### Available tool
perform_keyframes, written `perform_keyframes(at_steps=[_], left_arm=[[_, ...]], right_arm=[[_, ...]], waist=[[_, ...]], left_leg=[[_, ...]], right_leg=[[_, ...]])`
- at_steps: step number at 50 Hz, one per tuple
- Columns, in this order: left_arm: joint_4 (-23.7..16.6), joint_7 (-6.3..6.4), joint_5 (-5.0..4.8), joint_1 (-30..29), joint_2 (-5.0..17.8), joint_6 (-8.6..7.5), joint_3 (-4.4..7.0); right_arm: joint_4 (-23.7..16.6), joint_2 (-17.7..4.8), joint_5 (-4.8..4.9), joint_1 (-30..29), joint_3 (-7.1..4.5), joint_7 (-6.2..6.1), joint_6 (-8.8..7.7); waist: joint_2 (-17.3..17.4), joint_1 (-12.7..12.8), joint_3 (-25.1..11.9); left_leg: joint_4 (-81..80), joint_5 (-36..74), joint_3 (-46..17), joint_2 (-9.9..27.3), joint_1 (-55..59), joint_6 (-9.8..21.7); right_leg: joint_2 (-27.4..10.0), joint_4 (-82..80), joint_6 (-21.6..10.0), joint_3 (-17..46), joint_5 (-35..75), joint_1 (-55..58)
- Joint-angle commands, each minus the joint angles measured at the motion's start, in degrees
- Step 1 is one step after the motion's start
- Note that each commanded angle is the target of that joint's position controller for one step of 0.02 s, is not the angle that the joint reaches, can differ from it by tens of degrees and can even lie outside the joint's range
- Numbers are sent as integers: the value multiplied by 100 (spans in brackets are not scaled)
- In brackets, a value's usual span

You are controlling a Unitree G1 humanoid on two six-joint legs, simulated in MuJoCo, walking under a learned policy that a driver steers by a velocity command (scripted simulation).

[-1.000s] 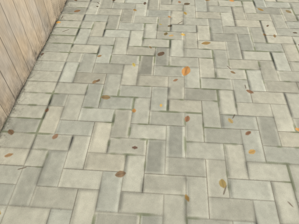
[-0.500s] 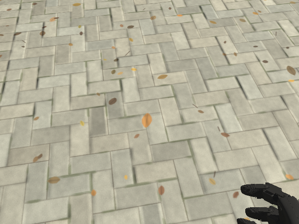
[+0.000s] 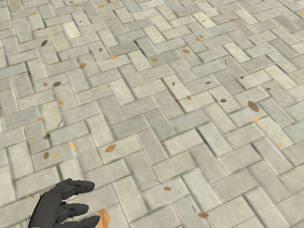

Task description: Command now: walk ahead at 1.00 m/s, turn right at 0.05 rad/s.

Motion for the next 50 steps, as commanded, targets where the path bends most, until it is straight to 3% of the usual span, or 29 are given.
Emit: perform_keyframes(at_steps=[1, 2, 3, 4, 6, 10, 13, 17, 18, 20, 22, 23, 24, 25, 26, 27, 30, 32, 33, 34, 37, 40, 41, 42, 43, 44, 46, 48, 50], left_arm=[[690, 290, 166, 3401, 1716, 36, 679], [628, 248, 109, 3230, 1804, 63, 732], [636, 217, 21, 2701, 1367, 51, 706], [725, 212, -10, 2417, 1005, -22, 631], [871, 220, 11, 2146, 654, -131, 552], [1154, 173, -172, 2270, 484, -360, 503], [1224, 149, -147, 2296, 444, -423, 475], [1346, 272, -223, 2698, 727, -463, 475], [1254, 361, -220, 2659, 839, -457, 476], [1202, 514, -162, 2679, 1312, -275, 593], [991, 549, -22, 2072, 1453, -20, 675], [997, 441, -4, 1922, 1234, 17, 662], [540, 352, 73, 2060, 340, -119, 419], [12, 322, -115, 2098, 470, -261, 337], [6, 307, -61, 1641, 746, -382, 326], [22, 286, -87, 1542, 808, -416, 340], [37, 322, 84, 1676, 689, -36, 294], [-211, 308, 50, 1352, 548, 83, 242], [-485, 367, -254, 574, 562, -179, 356], [-572, 374, -259, 434, 374, -260, 292], [-640, 328, -289, 123, 276, -327, 351], [-627, 312, -197, 621, 590, -317, 551], [-420, 310, -135, 1358, 716, -341, 624], [-218, 309, -62, 2271, 924, -345, 635], [-177, 236, 75, 2267, 991, -333, 573], [-377, 210, -50, 1809, 947, -257, 638], [-523, 268, -123, 1025, 485, -38, 467], [-350, 260, -99, 845, 500, 64, 389], [-176, 202, -92, 847, 452, 58, 400]], right_arm=[[-653, -589, -13, -259, -114, -62, 9], [-825, -399, 209, 135, -60, 2, -46], [-934, -787, 144, -701, -133, -67, -38], [-1002, -716, 138, -1127, -102, -38, -52], [-907, -500, 28, -1100, -61, 63, 97], [-1092, -304, -79, -1621, -41, 248, 431], [-1354, -208, 25, -2331, 15, 315, 404], [-1649, -237, -3, -3153, 86, 440, 319], [-1462, -390, 71, -2857, 34, 443, 355], [-1402, -604, -23, -2236, -16, 416, 352], [-722, -1142, -34, 25, -313, 257, 363], [-581, -1376, 26, 386, -472, 124, 376], [-632, -1886, 11, -121, -596, 76, 466], [-908, -2142, -32, -409, -682, 57, 516], [-1015, -1683, -33, -616, -627, -1, 511], [-959, -1327, -29, -876, -533, -29, 490], [-1048, -1119, 71, -1306, -405, -53, 275], [-1102, -1309, 75, -1407, -447, -6, 183], [-1401, -729, 367, -1721, -338, -61, 88], [-1377, -947, 418, -1770, -387, -132, 127], [-1012, -1077, 296, -762, -465, -294, 359], [-1091, -794, 232, -959, -423, -351, 409], [-1258, -718, 181, -1251, -400, -347, 406], [-1538, -359, 27, -1421, -265, -326, 415], [-1549, -187, 153, 41, -152, -208, 386], [-1330, -750, 184, 304, -206, -124, 458], [-1586, -1061, 182, -1158, -305, -183, 667], [-1730, -854, 130, -1393, -282, -230, 770], [-1699, -472, 101, -1216, -177, -229, 705]], waist=[[-472, 1630, -2052], [-1457, 1220, -2862], [-491, 1198, -1830], [-90, 1063, -879], [173, 587, -165], [-160, 342, 432], [-142, 395, 556], [-11, 512, 675], [-135, 437, 129], [-608, -58, -31], [-601, -1153, -968], [109, -1187, -887], [1651, -263, -721], [1420, -171, -1863], [243, -187, -1111], [-362, 192, -256], [-790, 860, 364], [-536, 880, 292], [-500, 668, 246], [-304, 634, 32], [263, 26, -599], [850, 450, -780], [891, 878, -1148], [110, 1201, -1923], [-1653, 453, -3024], [-1061, 530, -3223], [84, 585, -1639], [-59, 280, -704], [-324, 144, -659]], left_leg=[[5685, 3021, 59, 411, -3585, 415], [7277, -166, -688, -322, -5107, 383], [7216, 465, -868, 176, -5780, 527], [6748, 940, -802, 396, -5785, 508], [6166, 1112, -850, 708, -5162, 444], [5546, 1557, -680, 950, -5426, 275], [4498, 2694, -168, 715, -5402, 341], [2741, 3636, 674, 303, -4729, 651], [2787, 3596, 897, -136, -4159, 696], [2587, 2669, 1004, -409, -3719, 907], [2452, 2037, 482, -528, -1486, 1262], [2046, 1748, -177, -252, -734, 1507], [2443, 3157, -2057, 680, 275, 2056], [896, 984, -4506, 1443, 1173, 2999], [-51, -58, -4912, 1538, 441, 2658], [-177, 755, -4429, 1427, -691, 2348], [66, 4610, -2734, 815, -2959, 2000], [176, 5904, -2035, 238, -3633, 1753], [305, 5205, -2099, -82, -3908, 1511], [486, 4976, -1785, -294, -3907, 1279], [927, 3881, -1832, -358, -3291, 635], [2147, 3968, -2023, -382, -2620, 297], [3137, 3985, -1819, -467, -2613, 69], [5138, 991, -1442, -730, -3450, -178], [6889, -1893, -1852, -1184, -4592, -314], [7530, -1271, -2107, -647, -4898, -379], [7305, -467, -1335, -247, -5215, -492], [6538, -159, -1073, -46, -4662, -459], [5328, -59, -760, 39, -4108, -454]], right_leg=[[-1502, 154, -548, 2163, -2286, 5401], [-2565, -1016, -1079, 5193, -2990, 6167], [-2143, -1273, -792, 4453, -2926, 5505], [-1974, -1418, -636, 3448, -2212, 4407], [-1567, -1845, -261, 2248, -1333, 2908], [-1283, -2561, 71, 831, -528, 2212], [-735, -2633, 410, -445, 1110, 2201], [-898, -2622, 705, -1043, 3489, 2867], [-825, -2213, 811, -1135, 5271, 3303], [-1235, -748, 961, -1108, 7257, 3792], [-1327, 2096, 804, -852, 6509, 3118], [-589, 4475, 753, -907, 2509, 2110], [316, 6634, 972, -393, -2581, -350], [287, 7087, 947, 807, -2520, -1629], [-77, 6433, 835, 1032, -1999, -1889], [-301, 5703, 854, 980, -1650, -1618], [-657, 4410, 1249, 813, -1935, -258], [-532, 3103, 1342, 489, -1587, 405], [-192, 2291, 1384, 693, -1206, 478], [-2, 1303, 1368, 542, -515, 824], [541, -206, 1286, 318, 1676, 1655], [518, -795, 978, 543, 2197, 2206], [238, -910, 832, 581, 2781, 2940], [-1071, -169, 423, 1681, 5099, 4409], [-2894, 73, -1105, 4351, 5786, 5779], [-2950, -239, -1346, 4954, 3658, 5420], [-2022, -840, -845, 3562, 921, 3499], [-1356, -1279, -500, 2708, 537, 1787], [-895, -1344, -364, 1918, 1471, 1283]])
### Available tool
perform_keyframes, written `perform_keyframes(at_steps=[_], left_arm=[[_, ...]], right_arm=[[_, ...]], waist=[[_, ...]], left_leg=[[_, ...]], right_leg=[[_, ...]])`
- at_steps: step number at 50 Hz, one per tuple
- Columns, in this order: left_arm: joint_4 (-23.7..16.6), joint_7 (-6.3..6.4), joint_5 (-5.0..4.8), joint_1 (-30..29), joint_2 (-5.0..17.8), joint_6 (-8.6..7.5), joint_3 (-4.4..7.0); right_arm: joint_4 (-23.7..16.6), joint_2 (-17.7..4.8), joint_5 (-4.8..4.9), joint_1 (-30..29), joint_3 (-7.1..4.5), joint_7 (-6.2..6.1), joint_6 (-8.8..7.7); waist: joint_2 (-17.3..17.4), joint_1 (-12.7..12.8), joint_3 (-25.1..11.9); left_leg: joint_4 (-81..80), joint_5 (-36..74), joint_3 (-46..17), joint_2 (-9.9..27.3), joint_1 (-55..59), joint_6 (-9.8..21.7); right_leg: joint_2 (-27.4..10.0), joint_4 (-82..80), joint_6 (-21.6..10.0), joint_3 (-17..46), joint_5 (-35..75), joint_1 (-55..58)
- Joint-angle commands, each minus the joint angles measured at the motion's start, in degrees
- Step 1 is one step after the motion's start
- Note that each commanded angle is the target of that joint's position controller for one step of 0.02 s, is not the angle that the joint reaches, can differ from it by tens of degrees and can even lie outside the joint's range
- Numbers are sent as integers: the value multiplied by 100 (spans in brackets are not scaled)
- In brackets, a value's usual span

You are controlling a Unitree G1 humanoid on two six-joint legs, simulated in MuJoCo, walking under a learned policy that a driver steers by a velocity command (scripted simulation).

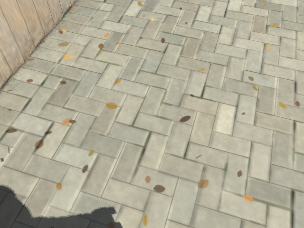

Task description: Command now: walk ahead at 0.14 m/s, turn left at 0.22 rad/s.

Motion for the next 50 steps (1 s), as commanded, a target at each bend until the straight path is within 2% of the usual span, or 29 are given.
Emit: perform_keyframes(at_steps=[1, 3, 5, 7, 9, 10, 11, 12, 13, 14, 15, 16, 18, 20, 26, 38, 50], left_arm=[[-239, -36, -12, -166, 601, -37, 158], [-109, -26, -56, -27, 697, 0, 221], [-49, -7, -88, 60, 784, 82, 260], [-44, 0, -115, 44, 805, 177, 261], [0, 16, -139, 61, 717, 243, 216], [89, 22, -130, 275, 607, 243, 173], [148, 16, -95, 442, 531, 211, 144], [129, 7, -96, 653, 560, 179, 182], [129, 22, -44, 404, 613, 157, 196], [104, 30, -37, 295, 510, 159, 192], [160, 51, -29, 349, 423, 182, 182], [195, 63, -14, 422, 465, 203, 198], [237, 68, -48, 439, 511, 208, 225], [278, 63, -61, 399, 465, 195, 221], [397, 82, -98, 324, 415, 216, 239], [732, 180, -142, 134, 403, 321, 293], [1321, 235, -163, 39, 388, 361, 319]], right_arm=[[-164, -83, -63, 878, -12, -39, -62], [-178, 23, -106, 625, 53, -51, -109], [-164, -121, -59, 450, 24, -47, -51], [-184, -242, -46, 250, -23, -25, 26], [-155, -177, -108, 187, -34, 16, 33], [-184, -190, -165, 130, -35, 27, 14], [-249, -334, -242, 138, -48, 16, -15], [-183, -637, -254, 17, -136, 21, -28], [-164, -272, -240, 14, -73, 47, -80], [-127, -61, -256, -41, 0, 60, -142], [-119, -40, -249, -136, 10, 69, -196], [-114, -34, -224, -176, 7, 69, -243], [-73, -69, -182, -34, -3, 47, -301], [-28, -105, -144, 88, -27, 25, -329], [67, -45, -113, 271, -42, 10, -343], [328, 41, -96, 384, -83, -28, -318], [777, 72, -84, 458, -103, -61, -335]], waist=[[-479, -345, -1099], [-606, -214, -1476], [-723, -119, -1585], [-798, -67, -1314], [-810, -138, -919], [-720, -124, -809], [-457, -88, -811], [329, 194, -669], [412, 62, -617], [531, 122, -580], [607, 195, -517], [604, 206, -437], [308, 170, -368], [160, 112, -442], [-10, 58, -691], [-3, 39, -643], [-26, 47, -475]], left_leg=[[-1469, 205, 311, 346, 512, -71], [-2355, 561, 329, 444, 895, -80], [-2884, 894, 300, 487, 1155, -36], [-3479, 1079, 334, 475, 1411, 89], [-4399, 1468, 493, 375, 1878, 310], [-4775, 1536, 408, 440, 2097, 447], [-4917, 1688, -3, 856, 2374, 642], [-4930, 977, -244, 1029, 1839, 866], [-5224, 249, -274, 966, 1217, 881], [-5397, -58, -299, 941, 878, 799], [-5439, -36, -269, 890, 676, 704], [-5419, 33, -231, 858, 591, 640], [-5241, 448, -106, 759, 714, 544], [-5069, 876, -49, 721, 933, 539], [-4852, 1691, 32, 651, 1186, 554], [-4854, 2020, 134, 559, 1323, 529], [-5107, 1795, 202, 519, 1384, 507]], right_leg=[[-1171, -921, -1025, 1120, 2015, 581], [-1299, -825, -1130, 1079, 2422, 862], [-1433, -909, -1149, 1215, 1251, 938], [-1415, -1105, -1063, 1364, -794, 662], [-1275, -1155, -813, 1383, -2163, 200], [-1155, -1130, -566, 1342, -2598, 40], [-1023, -904, -284, 1188, -2774, -192], [-579, -696, -36, 592, -2516, -120], [-436, -346, 136, 323, -1961, 453], [-399, -155, 177, 252, -1543, 823], [-415, -56, 165, 222, -1313, 1048], [-438, -37, 132, 234, -1206, 1112], [-517, -86, -9, 351, -1208, 1020], [-532, -59, -42, 367, -1048, 973], [-554, 158, -36, 364, -254, 1229], [-591, 248, -46, 410, 26, 1362], [-583, 62, 9, 399, -180, 1467]])
Over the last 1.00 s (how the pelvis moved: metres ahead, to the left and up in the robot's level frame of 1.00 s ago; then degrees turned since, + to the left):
0.83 0.11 0.01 38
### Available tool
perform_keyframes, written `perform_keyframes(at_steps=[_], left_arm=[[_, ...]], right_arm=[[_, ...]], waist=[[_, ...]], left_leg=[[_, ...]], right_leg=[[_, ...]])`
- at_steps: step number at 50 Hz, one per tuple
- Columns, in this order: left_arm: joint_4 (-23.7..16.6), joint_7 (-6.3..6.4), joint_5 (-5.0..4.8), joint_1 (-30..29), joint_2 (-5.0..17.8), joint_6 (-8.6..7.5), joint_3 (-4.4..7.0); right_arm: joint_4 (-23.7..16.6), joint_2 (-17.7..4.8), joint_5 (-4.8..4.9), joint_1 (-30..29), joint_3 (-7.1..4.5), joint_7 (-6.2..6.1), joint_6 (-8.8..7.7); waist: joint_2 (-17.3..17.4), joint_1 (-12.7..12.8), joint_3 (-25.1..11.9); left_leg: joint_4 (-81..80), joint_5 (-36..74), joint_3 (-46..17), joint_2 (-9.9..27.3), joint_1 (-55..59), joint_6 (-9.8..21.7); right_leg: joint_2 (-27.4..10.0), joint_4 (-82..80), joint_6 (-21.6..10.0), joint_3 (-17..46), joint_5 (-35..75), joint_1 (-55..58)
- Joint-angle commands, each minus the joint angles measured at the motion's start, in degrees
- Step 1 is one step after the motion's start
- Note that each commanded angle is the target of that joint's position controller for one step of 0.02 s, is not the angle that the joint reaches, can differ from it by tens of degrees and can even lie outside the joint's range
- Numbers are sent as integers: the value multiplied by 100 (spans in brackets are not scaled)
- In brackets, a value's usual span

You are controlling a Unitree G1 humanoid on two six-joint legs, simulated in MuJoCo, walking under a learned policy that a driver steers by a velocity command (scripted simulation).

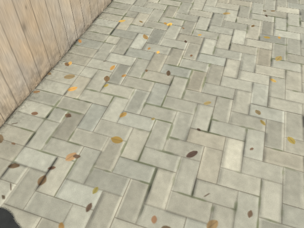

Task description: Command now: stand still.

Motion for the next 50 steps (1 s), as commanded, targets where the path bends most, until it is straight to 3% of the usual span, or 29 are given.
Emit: perform_keyframes(at_steps=[1, 25, 26, 27, 28, 29, 30, 31, 32, 34, 36, 37, 38, 39, 40, 41, 42, 43, 44, 45, 47, 48, 50], left_arm=[[-112, 30, -5, -88, 557, -52, 116], [761, 90, -16, 197, 507, -32, 60], [869, 90, -32, 387, 442, -21, 50], [862, 86, -102, 412, 556, -33, 99], [676, 55, -139, 55, 661, -112, 121], [396, -17, -232, -432, 436, -257, 54], [240, -76, -260, -738, 519, -381, 69], [217, -121, -256, -706, 618, -480, 119], [258, -158, -237, -534, 567, -554, 128], [264, -210, -216, -443, 512, -665, 123], [268, -236, -201, -446, 378, -711, 96], [119, -440, 275, -293, 320, -469, 91], [143, -481, 259, -27, 327, -353, 125], [232, -459, 189, 423, 349, -305, 152], [424, -401, 170, 1119, 495, -322, 220], [744, -318, 212, 2333, 822, -436, 343], [863, -244, 377, 3218, 1483, -535, 401], [749, -221, 355, 2427, 1261, -502, 277], [456, -229, 279, 1519, 1186, -508, 260], [312, -274, 205, 1175, 947, -564, 210], [310, -261, 153, 1119, 686, -651, 107], [392, -240, 154, 1284, 584, -695, 71], [505, -226, 124, 1644, 565, -746, 60]], right_arm=[[-128, -552, 4, 142, -126, -22, -66], [795, -426, 18, 445, -18, -13, -67], [919, -454, 35, 677, -40, -19, -46], [905, -743, 108, 762, -134, -31, -28], [906, -953, 171, 1072, -196, -34, -64], [898, -1251, 226, 1127, -292, -35, -169], [836, -1261, 184, 981, -314, -35, -277], [760, -1035, 123, 815, -258, -22, -381], [678, -874, 118, 671, -219, 13, -450], [568, -855, 220, 556, -220, 63, -471], [518, -997, 228, 532, -248, 80, -446], [665, -1108, -246, 667, -296, 146, -388], [653, -1079, -257, 583, -323, 171, -360], [612, -1102, -175, 429, -338, 186, -347], [568, -1106, -155, 297, -335, 198, -364], [489, -931, -214, 52, -275, 218, -414], [31, -82, -213, -417, -60, 233, -505], [-197, -135, -119, -411, -72, 316, -545], [-293, -410, -112, -628, -104, 385, -539], [-209, -632, -169, -562, -141, 467, -538], [-90, -576, -313, -274, -141, 557, -421], [-132, -511, -304, -355, -118, 604, -337], [-294, -479, -239, -748, -86, 616, -220]], waist=[[36, 10, -165], [54, 15, 68], [150, -25, -172], [368, -97, 33], [568, -318, 375], [1216, -422, 723], [1149, -460, 1018], [820, -326, 994], [637, -207, 785], [636, -164, 493], [842, -131, 363], [995, -40, 254], [959, 79, 381], [734, 305, 399], [368, 629, 276], [-507, 1262, -172], [-2221, 1437, -543], [-1733, 816, -194], [-852, 382, 328], [-182, 239, 202], [-292, -34, 79], [-423, -38, 188], [-292, 10, 483]], left_leg=[[-706, 951, -293, 304, -478, 133], [-1053, 795, -192, 256, -409, 154], [-1180, -516, -185, 207, -292, 240], [-1328, -2136, -508, 353, -346, 472], [-1809, -3374, -1303, 883, -236, 823], [-2549, -3727, -2521, 1804, -43, 1260], [-2850, -3119, -3154, 2303, 57, 1521], [-2765, -2456, -3083, 2341, 474, 1478], [-2608, -1981, -2749, 2199, 784, 1331], [-2536, -1286, -1841, 1785, 717, 995], [-2472, -939, -1125, 1353, 21, 879], [-2488, -1345, -885, 1137, -248, 985], [-2316, -1520, -795, 1157, -723, 1039], [-2031, -1610, -700, 1135, -1183, 1051], [-1292, -1171, -538, 980, -1654, 1016], [740, -260, -20, 531, -2277, 904], [3272, -1166, 224, -122, -3574, 664], [4200, -582, -599, -246, -4403, 765], [4506, 215, -490, 399, -4739, 785], [4244, 796, -341, 702, -4276, 681], [3813, 1009, -169, 908, -3567, 418], [3799, 1155, -50, 918, -3550, 320], [3572, 1429, 129, 915, -3939, 207]], right_leg=[[-276, -419, -230, 304, 954, 596], [-209, -663, -157, 198, 789, 644], [-7, -503, -181, -31, -411, 653], [186, -142, -232, -229, -1890, 171], [146, 300, -264, -232, -2408, -701], [69, 1197, -236, -491, -1406, -1367], [-331, 1872, -284, -136, -1086, -2009], [-536, 2347, -326, 40, -936, -2585], [-674, 2506, -366, 86, -769, -2818], [-719, 1574, -329, -110, -441, -2248], [-420, 781, -189, -561, -286, -1025], [-130, 427, -167, -954, -703, -387], [-42, 226, -143, -1191, -399, 262], [44, -39, -155, -1341, -117, 966], [149, -172, -185, -1329, -272, 1857], [-324, -489, -277, -560, -894, 3030], [-2011, -1660, -608, 2370, -3512, 3417], [-2468, -2753, -1057, 4550, -4597, 2675], [-2550, -2553, -1113, 3904, -4250, 2185], [-2172, -2364, -1023, 2972, -3281, 1777], [-1602, -2587, -865, 1866, -2362, 1256], [-1461, -2696, -879, 1573, -2048, 1139], [-1319, -2846, -962, 1168, -1389, 1220]])
Over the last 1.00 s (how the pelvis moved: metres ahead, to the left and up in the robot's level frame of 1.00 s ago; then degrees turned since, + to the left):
0.09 0.02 0.01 0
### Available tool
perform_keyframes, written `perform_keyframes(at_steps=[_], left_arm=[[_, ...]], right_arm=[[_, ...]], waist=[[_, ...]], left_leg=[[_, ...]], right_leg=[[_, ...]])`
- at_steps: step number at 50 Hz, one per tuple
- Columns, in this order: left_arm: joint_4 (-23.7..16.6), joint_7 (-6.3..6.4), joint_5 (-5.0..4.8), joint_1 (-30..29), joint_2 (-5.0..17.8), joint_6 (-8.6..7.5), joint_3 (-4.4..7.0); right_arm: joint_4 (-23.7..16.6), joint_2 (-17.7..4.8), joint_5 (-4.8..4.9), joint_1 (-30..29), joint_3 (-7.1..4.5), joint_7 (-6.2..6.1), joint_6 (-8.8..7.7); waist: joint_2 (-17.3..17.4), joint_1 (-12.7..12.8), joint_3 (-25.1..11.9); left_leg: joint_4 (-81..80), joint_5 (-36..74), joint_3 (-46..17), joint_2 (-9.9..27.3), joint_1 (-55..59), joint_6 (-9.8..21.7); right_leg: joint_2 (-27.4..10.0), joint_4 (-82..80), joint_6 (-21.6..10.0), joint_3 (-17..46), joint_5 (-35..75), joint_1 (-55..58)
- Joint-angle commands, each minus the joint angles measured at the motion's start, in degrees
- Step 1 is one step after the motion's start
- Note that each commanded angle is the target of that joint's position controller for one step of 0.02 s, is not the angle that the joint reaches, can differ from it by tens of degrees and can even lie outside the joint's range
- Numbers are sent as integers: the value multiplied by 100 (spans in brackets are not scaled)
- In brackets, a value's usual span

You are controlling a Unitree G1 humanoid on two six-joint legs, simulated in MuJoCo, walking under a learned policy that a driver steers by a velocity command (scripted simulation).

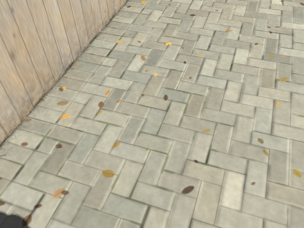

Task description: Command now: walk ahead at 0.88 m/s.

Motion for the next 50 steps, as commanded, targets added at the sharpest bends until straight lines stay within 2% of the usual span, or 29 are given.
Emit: perform_keyframes(at_steps=[1, 5, 9, 11, 13, 14, 15, 16, 17, 18, 19, 21, 22, 25, 27, 29, 31, 34, 36, 37, 38, 39, 40, 41, 42, 43, 46, 48, 50], left_arm=[[-212, 33, -61, 191, 670, -168, 81], [-221, 45, -95, 473, 629, -236, 43], [-132, 86, -132, 655, 753, -250, 42], [-109, 101, -88, 669, 952, -219, 65], [-72, 190, 39, 611, 1296, -85, 161], [-128, 216, 46, 390, 1387, -6, 203], [-281, 177, 49, 396, 1005, -3, 132], [-520, -13, -267, 862, 141, -127, -26], [-649, 9, -249, 326, 734, -200, 85], [-842, 31, -241, -387, 858, -213, 123], [-897, 19, -196, -521, 732, -218, 77], [-962, -90, 14, -419, 406, -39, 0], [-990, -144, 57, -464, 325, 53, -28], [-1390, -228, 101, -1352, 409, 180, -81], [-1615, -252, 17, -1972, 468, 168, -130], [-1740, -305, -88, -2387, 440, 125, -185], [-1859, -336, -138, -2745, 397, 109, -236], [-1777, -298, -94, -2620, 645, 93, -194], [-1556, -246, -69, -1727, 932, 120, -97], [-1251, -218, -85, -665, 1183, 135, 20], [-907, -163, -87, 582, 1398, 159, 164], [-774, -69, -95, 955, 1586, 230, 312], [-888, -51, 69, 374, 2157, 315, 459], [-973, -52, -29, 207, 2000, 341, 491], [-973, -14, -58, 8, 1546, 320, 419], [-935, 0, -49, -185, 1287, 305, 363], [-975, 79, -153, -397, 1081, 116, 230], [-1073, 54, -199, -380, 1313, -10, 268], [-1103, 41, -179, -177, 1383, -51, 307]], right_arm=[[-526, -238, 22, -636, 6, 61, 92], [-946, -173, 120, -1659, 94, 68, 103], [-1152, -156, 142, -2072, 157, 39, 94], [-1123, -275, 134, -1825, 121, -51, 77], [-758, -646, 143, -381, -28, -177, 47], [-330, -861, 138, 965, -147, -256, 27], [-100, -1338, 13, 2002, -296, -345, 8], [-36, -1653, -37, 1864, -394, -294, -2], [-88, -1381, 30, 1336, -367, -208, 0], [-59, -994, 36, 897, -277, -208, -68], [42, -646, 34, 792, -198, -200, -131], [232, -313, 59, 685, -57, -249, -221], [304, -234, 113, 759, -23, -262, -268], [414, -410, 216, 1109, -15, -261, -374], [416, -455, 200, 1307, -9, -222, -425], [447, -425, 240, 1500, 35, -218, -487], [549, -515, 291, 1802, 59, -273, -539], [529, -776, 224, 1939, 69, -443, -477], [470, -1110, 83, 1832, -14, -622, -296], [373, -1243, 6, 1585, -66, -670, -191], [247, -1367, -18, 1186, -122, -683, -109], [161, -1110, -48, 917, -96, -579, -149], [-390, -279, 136, 1307, 84, -425, -300], [-705, -498, 212, 876, 154, -408, -434], [-789, -718, 151, 402, 153, -378, -523], [-829, -697, 112, 284, 155, -352, -549], [-983, -498, -179, 244, 245, -282, -195], [-1358, -450, -190, -395, 317, -233, -78], [-1697, -391, -79, -1161, 394, -177, -90]], waist=[[-452, -86, 1049], [-483, 56, 1291], [-529, 61, 1341], [-801, -139, 931], [-1185, -853, 49], [-1084, -1482, -548], [-570, -1694, -1248], [1462, -868, -1894], [726, -870, -1361], [112, -759, -422], [-449, -551, 33], [-253, -37, 332], [-155, 46, 493], [-143, 5, 1098], [-176, -151, 1332], [-247, -273, 1392], [-174, -390, 1383], [191, -257, 881], [536, 292, 218], [636, 801, -275], [630, 1421, -640], [82, 1405, -598], [-1903, 325, -782], [-1051, 511, -1211], [-100, 410, -374], [348, 82, 175], [380, -497, 730], [171, -439, 1010], [-59, -186, 1175]], left_leg=[[-312, 492, 6, 279, -1650, -194], [-1995, 1012, 364, 105, -1171, -231], [-3134, 1091, 710, -140, -446, 140], [-3321, 600, 953, -587, 343, 371], [-3248, -189, 887, -979, 1839, 588], [-3609, -197, 777, -951, 3300, 690], [-3480, -1915, -545, 185, 4961, 808], [-4899, -4231, -4249, 1651, 6159, 1305], [-5620, -4131, -4795, 1512, 5740, 1230], [-5470, -3027, -3633, 1370, 4880, 1145], [-5561, -2121, -2908, 1199, 3944, 1043], [-5781, -1701, -1979, 772, 2744, 770], [-5958, -1675, -1763, 653, 2453, 743], [-6452, -1058, -1144, 438, 2186, 761], [-6659, 66, -362, 200, 2176, 596], [-6786, 1510, 351, 15, 2135, 276], [-7012, 2772, 650, 184, 2637, 64], [-6230, 6018, 1065, 372, 4128, -246], [-4639, 7705, 1156, 594, 4656, -380], [-3243, 7971, 1136, 657, 4541, -382], [-1449, 7406, 1095, 684, 3944, -312], [643, 3205, 1001, 32, 2505, -172], [2813, -2011, 375, -933, -479, -543], [2916, -1575, -600, -724, -1432, -383], [2185, -986, -720, -354, -1471, -250], [1552, -781, -636, -161, -1113, -238], [654, -1022, -503, 177, -323, -588], [-465, -778, -162, 238, -21, -772], [-1737, 317, 60, 121, 376, -833]], right_leg=[[-1410, -1872, -682, 1730, -810, 303], [-1249, -2254, -737, 1007, 614, 315], [-1402, -2378, -703, 458, 2754, 1099], [-1491, -1509, -613, 199, 5682, 1570], [-1637, 470, -501, 95, 7494, 1721], [-1479, 2098, -429, -10, 6995, 1150], [-1107, 4147, -463, 70, 4682, -342], [127, 6230, -239, 620, -584, -2604], [-91, 6608, -478, 1218, -400, -3404], [-424, 6513, -507, 1051, 133, -3663], [-656, 6106, -513, 1023, 353, -3400], [-895, 5565, -399, 1082, 409, -2791], [-988, 5400, -317, 1051, 375, -2777], [-1183, 4720, -90, 689, 846, -3570], [-1054, 3732, -85, 451, 1529, -3619], [-739, 2640, -175, 102, 2256, -3017], [-527, 1931, -367, -188, 2848, -2651], [59, 1478, -595, -640, 2676, -2337], [494, 1474, -734, -707, 1945, -1485], [629, 1510, -854, -631, 1586, -554], [418, 1108, -1094, -221, 1351, 577], [-60, 1371, -1252, 537, 546, 1561], [-1430, 1127, -2383, 3607, 1100, 3159], [-1759, -196, -2711, 5136, -398, 3413], [-1639, -704, -2315, 4768, -810, 2490], [-1428, -882, -2015, 4251, -394, 1459], [-708, -994, -1731, 3113, 626, -441], [-373, -1273, -1680, 2724, 1009, -1349], [-131, -1342, -1479, 2510, 1887, -1703]])
Over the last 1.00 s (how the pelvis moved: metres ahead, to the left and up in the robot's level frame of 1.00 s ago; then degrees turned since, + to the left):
0.16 -0.08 0.01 0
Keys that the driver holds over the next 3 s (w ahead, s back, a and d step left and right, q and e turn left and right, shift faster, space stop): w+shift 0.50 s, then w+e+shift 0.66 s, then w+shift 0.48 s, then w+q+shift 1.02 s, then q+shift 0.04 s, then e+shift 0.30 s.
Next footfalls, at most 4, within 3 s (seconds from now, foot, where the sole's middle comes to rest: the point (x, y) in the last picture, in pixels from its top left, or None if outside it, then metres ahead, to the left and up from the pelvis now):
0.28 left None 0.43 0.10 -0.78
0.78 right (174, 165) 0.88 -0.03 -0.78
1.20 left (169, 101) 1.35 -0.01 -0.78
1.62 right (232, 80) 1.55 -0.43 -0.78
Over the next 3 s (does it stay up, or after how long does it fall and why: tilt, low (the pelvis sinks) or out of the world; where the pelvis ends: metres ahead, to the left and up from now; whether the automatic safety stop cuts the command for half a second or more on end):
stays up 2.56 -0.66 -0.02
